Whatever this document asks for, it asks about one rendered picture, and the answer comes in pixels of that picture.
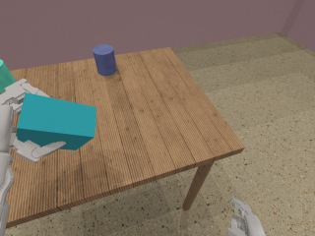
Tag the table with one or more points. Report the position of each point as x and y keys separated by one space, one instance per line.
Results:
x=152 y=121

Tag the robot left forearm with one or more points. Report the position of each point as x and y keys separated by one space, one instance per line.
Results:
x=6 y=182

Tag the sponge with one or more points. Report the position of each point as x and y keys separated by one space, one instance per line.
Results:
x=46 y=120

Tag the right robot hand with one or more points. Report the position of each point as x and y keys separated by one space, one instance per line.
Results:
x=249 y=225

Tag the left robot hand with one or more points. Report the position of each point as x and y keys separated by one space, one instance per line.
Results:
x=11 y=102

